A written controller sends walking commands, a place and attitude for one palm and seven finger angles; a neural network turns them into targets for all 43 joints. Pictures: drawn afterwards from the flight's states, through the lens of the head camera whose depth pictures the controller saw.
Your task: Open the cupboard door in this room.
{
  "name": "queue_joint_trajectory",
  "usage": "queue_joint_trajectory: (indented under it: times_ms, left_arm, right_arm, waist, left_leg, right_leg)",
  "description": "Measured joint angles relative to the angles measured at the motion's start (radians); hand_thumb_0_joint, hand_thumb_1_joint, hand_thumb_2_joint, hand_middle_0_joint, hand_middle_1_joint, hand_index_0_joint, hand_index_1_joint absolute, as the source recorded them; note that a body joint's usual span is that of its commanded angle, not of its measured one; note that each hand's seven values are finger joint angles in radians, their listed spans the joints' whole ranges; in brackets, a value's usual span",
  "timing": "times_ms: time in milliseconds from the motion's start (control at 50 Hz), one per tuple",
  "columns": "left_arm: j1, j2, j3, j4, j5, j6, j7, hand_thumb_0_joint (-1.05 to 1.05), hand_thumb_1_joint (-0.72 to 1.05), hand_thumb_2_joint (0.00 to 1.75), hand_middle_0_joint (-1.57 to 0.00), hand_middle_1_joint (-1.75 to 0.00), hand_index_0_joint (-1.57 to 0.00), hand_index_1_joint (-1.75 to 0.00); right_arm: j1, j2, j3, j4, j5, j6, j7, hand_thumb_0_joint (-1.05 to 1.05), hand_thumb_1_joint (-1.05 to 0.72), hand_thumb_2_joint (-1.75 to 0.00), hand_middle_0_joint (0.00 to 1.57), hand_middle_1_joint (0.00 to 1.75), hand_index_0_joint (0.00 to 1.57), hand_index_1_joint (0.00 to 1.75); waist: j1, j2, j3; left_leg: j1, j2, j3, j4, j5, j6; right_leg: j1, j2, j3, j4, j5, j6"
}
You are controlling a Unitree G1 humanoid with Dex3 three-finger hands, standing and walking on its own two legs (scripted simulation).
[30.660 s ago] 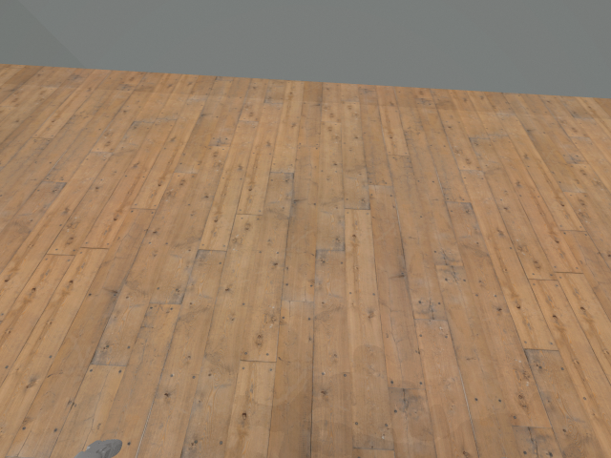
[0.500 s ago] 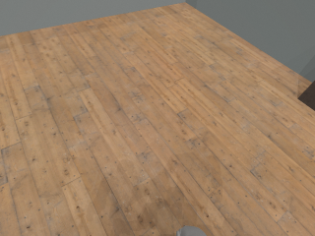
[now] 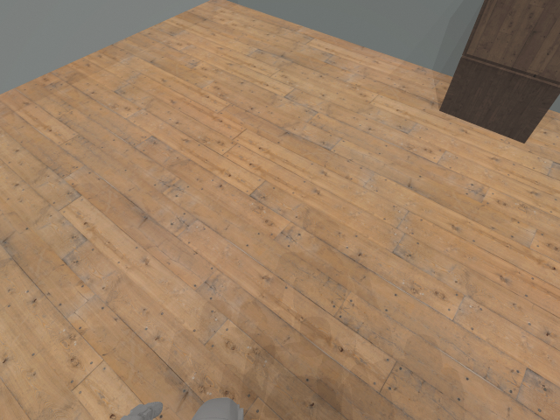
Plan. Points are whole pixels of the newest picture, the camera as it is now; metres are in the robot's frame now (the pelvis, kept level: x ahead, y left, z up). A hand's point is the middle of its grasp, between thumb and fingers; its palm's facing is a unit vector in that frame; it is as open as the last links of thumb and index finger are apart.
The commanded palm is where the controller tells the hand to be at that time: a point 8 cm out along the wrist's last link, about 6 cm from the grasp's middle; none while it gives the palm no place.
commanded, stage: turn or walk to find it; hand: left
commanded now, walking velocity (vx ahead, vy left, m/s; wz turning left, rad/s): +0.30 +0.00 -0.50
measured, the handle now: out of the picture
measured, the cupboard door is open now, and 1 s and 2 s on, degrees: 0 0 0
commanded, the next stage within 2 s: stand and wait in 1.76 s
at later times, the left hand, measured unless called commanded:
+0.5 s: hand (145, 402) +0.17 +0.25 -0.17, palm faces -0.17 -0.97 -0.16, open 7.4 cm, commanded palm none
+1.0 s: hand (257, 272) +0.41 +0.07 -0.17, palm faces -0.40 -0.89 -0.24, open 7.1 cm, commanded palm none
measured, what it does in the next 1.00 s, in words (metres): walks ahead, turning right: left foot, then right foot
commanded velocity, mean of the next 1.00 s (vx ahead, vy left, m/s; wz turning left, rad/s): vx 0.35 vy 0.00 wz -0.36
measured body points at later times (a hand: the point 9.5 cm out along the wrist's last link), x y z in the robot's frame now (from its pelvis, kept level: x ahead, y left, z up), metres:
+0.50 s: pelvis +0.08 +0.06 +0.01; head +0.10 +0.09 +0.46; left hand +0.18 +0.30 -0.16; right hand +0.01 -0.18 -0.12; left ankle +0.02 +0.14 -0.74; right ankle +0.07 -0.12 -0.62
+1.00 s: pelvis +0.26 -0.07 +0.00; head +0.28 -0.09 +0.44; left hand +0.43 +0.12 -0.15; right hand +0.16 -0.27 -0.16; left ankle +0.31 +0.09 -0.64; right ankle +0.24 -0.09 -0.74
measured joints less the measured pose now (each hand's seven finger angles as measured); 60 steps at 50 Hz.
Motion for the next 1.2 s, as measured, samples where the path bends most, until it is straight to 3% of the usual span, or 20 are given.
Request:
queue_joint_trajectory:
  times_ms: [140, 240, 280, 320, 400, 520, 580, 660, 760, 800, 860, 900, 960, 1040, 1200]
  left_arm:
    - [0.062, 0.015, 0.009, 0.020, 0.006, -0.012, -0.008, 0.01, 0.90, 0.90, -0.20, -0.30, -0.20, -0.30]
    - [0.122, 0.046, 0.022, 0.040, 0.005, -0.006, -0.014, 0.01, 0.90, 0.90, -0.20, -0.30, -0.20, -0.30]
    - [0.140, 0.060, 0.031, 0.057, 0.001, 0.008, -0.016, 0.01, 0.90, 0.90, -0.20, -0.30, -0.20, -0.30]
    - [0.148, 0.061, 0.036, 0.077, 0.008, 0.023, -0.023, 0.01, 0.90, 0.90, -0.20, -0.30, -0.20, -0.30]
    - [0.135, 0.068, 0.045, 0.077, 0.017, 0.018, -0.040, 0.01, 0.91, 0.90, -0.19, -0.30, -0.20, -0.30]
    - [0.095, 0.071, 0.053, 0.065, 0.016, 0.015, -0.032, 0.01, 0.91, 0.90, -0.19, -0.30, -0.20, -0.30]
    - [0.065, 0.059, 0.048, 0.069, 0.015, 0.021, -0.034, 0.01, 0.91, 0.90, -0.19, -0.30, -0.19, -0.30]
    - [0.006, 0.032, 0.030, 0.069, 0.014, 0.022, -0.041, 0.01, 0.91, 0.90, -0.19, -0.30, -0.19, -0.30]
    - [-0.072, 0.001, 0.004, 0.044, 0.013, -0.012, -0.038, 0.01, 0.91, 0.90, -0.19, -0.30, -0.19, -0.30]
    - [-0.078, -0.003, -0.002, 0.033, 0.015, -0.046, -0.033, 0.01, 0.91, 0.90, -0.19, -0.30, -0.20, -0.30]
    - [-0.066, -0.004, -0.002, 0.037, -0.001, -0.080, -0.016, 0.00, 0.91, 0.90, -0.19, -0.30, -0.20, -0.30]
    - [-0.039, -0.006, -0.001, 0.057, -0.008, -0.080, -0.005, 0.00, 0.91, 0.90, -0.19, -0.30, -0.20, -0.30]
    - [0.010, 0.002, 0.023, 0.080, -0.012, -0.096, 0.020, -0.02, 0.94, 0.90, -0.20, -0.30, -0.20, -0.30]
    - [0.078, 0.018, 0.016, 0.112, -0.004, -0.101, 0.018, -0.02, 0.94, 0.90, -0.20, -0.30, -0.20, -0.30]
    - [0.201, -0.022, -0.011, 0.160, 0.000, -0.120, 0.023, 0.00, 0.92, 0.90, -0.19, -0.30, -0.20, -0.30]
  right_arm:
    - [-0.019, 0.007, 0.009, -0.023, -0.001, -0.014, 0.010, 0.00, -0.91, -0.90, 0.20, 0.30, 0.20, 0.30]
    - [-0.014, 0.022, 0.023, -0.055, 0.008, -0.055, 0.011, 0.00, -0.91, -0.90, 0.20, 0.30, 0.20, 0.30]
    - [-0.007, 0.035, 0.031, -0.064, 0.005, -0.077, 0.006, 0.00, -0.91, -0.90, 0.20, 0.30, 0.20, 0.30]
    - [0.021, 0.040, 0.038, -0.067, 0.002, -0.092, 0.003, 0.00, -0.91, -0.90, 0.20, 0.30, 0.20, 0.30]
    - [0.098, 0.055, 0.046, -0.034, 0.005, -0.104, -0.005, 0.00, -0.91, -0.90, 0.20, 0.30, 0.20, 0.30]
    - [0.206, 0.103, 0.054, 0.042, 0.011, -0.117, -0.017, 0.00, -0.91, -0.90, 0.20, 0.30, 0.20, 0.30]
    - [0.249, 0.128, 0.055, 0.079, 0.007, -0.119, -0.020, 0.00, -0.91, -0.90, 0.20, 0.30, 0.20, 0.30]
    - [0.296, 0.152, 0.055, 0.120, -0.001, -0.121, -0.019, 0.00, -0.91, -0.90, 0.20, 0.30, 0.20, 0.30]
    - [0.336, 0.162, 0.051, 0.166, 0.000, -0.111, -0.014, 0.00, -0.91, -0.90, 0.20, 0.30, 0.20, 0.30]
    - [0.349, 0.165, 0.047, 0.186, 0.010, -0.100, -0.006, 0.00, -0.90, -0.90, 0.21, 0.30, 0.20, 0.30]
    - [0.291, 0.161, 0.039, 0.189, 0.025, -0.076, 0.001, 0.00, -0.90, -0.90, 0.21, 0.30, 0.20, 0.30]
    - [0.238, 0.151, 0.030, 0.167, 0.019, -0.073, 0.002, 0.01, -0.91, -0.90, 0.21, 0.30, 0.20, 0.30]
    - [0.151, 0.128, 0.021, 0.113, 0.007, -0.076, 0.002, 0.01, -0.91, -0.90, 0.20, 0.30, 0.20, 0.30]
    - [0.052, 0.095, 0.014, 0.051, -0.001, -0.079, 0.006, 0.00, -0.91, -0.90, 0.20, 0.30, 0.20, 0.30]
    - [-0.091, 0.054, 0.018, 0.020, 0.000, -0.075, 0.033, 0.00, -0.92, -0.90, 0.20, 0.30, 0.19, 0.30]
  waist:
    - [0.034, -0.021, -0.035]
    - [0.059, -0.053, -0.062]
    - [0.053, -0.072, -0.065]
    - [0.040, -0.064, -0.071]
    - [0.035, -0.049, -0.069]
    - [0.034, -0.064, -0.047]
    - [0.020, -0.066, -0.032]
    - [-0.010, -0.061, -0.003]
    - [-0.039, -0.045, 0.033]
    - [-0.028, -0.050, 0.035]
    - [-0.029, -0.050, 0.045]
    - [-0.029, -0.048, 0.032]
    - [-0.021, -0.035, 0.002]
    - [-0.012, -0.009, -0.036]
    - [0.044, 0.004, -0.040]
  left_leg:
    - [0.075, -0.024, 0.005, -0.196, -0.041, 0.007]
    - [0.216, -0.061, 0.026, -0.504, -0.020, 0.040]
    - [0.242, -0.069, 0.054, -0.532, 0.032, 0.087]
    - [0.279, -0.059, 0.076, -0.552, 0.030, 0.117]
    - [0.382, -0.043, 0.111, -0.674, 0.056, 0.121]
    - [0.475, -0.042, 0.186, -0.738, 0.029, 0.112]
    - [0.509, -0.041, 0.221, -0.742, -0.004, 0.105]
    - [0.558, -0.038, 0.262, -0.749, -0.048, 0.089]
    - [0.597, -0.009, 0.309, -0.667, -0.136, 0.049]
    - [0.544, 0.025, 0.308, -0.452, -0.163, 0.042]
    - [0.306, 0.022, 0.127, 0.083, -0.138, 0.057]
    - [0.166, 0.024, 0.065, 0.237, -0.049, 0.066]
    - [-0.002, 0.054, 0.026, 0.219, 0.040, 0.060]
    - [-0.142, 0.080, 0.003, 0.108, 0.132, 0.039]
    - [-0.188, 0.048, 0.036, -0.127, 0.240, 0.035]
  right_leg:
    - [0.008, 0.031, 0.043, -0.045, 0.023, 0.005]
    - [-0.012, 0.043, 0.090, -0.001, -0.007, 0.029]
    - [-0.059, 0.039, 0.095, 0.138, -0.149, 0.034]
    - [-0.126, 0.029, 0.055, 0.330, -0.205, 0.046]
    - [-0.254, -0.021, 0.016, 0.600, -0.076, 0.068]
    - [-0.391, -0.066, 0.022, 0.759, 0.046, 0.084]
    - [-0.409, -0.081, -0.016, 0.716, 0.054, 0.081]
    - [-0.370, -0.087, -0.094, 0.517, 0.033, 0.061]
    - [-0.245, -0.028, -0.172, 0.233, -0.041, -0.007]
    - [-0.162, -0.010, -0.188, 0.139, 0.018, -0.048]
    - [-0.127, 0.007, -0.180, 0.192, -0.061, -0.087]
    - [-0.068, 0.018, -0.169, 0.143, -0.080, -0.079]
    - [0.005, 0.035, -0.143, 0.048, -0.064, -0.074]
    - [0.089, 0.045, -0.114, -0.042, -0.067, -0.074]
    - [0.247, 0.047, -0.078, -0.156, -0.118, -0.052]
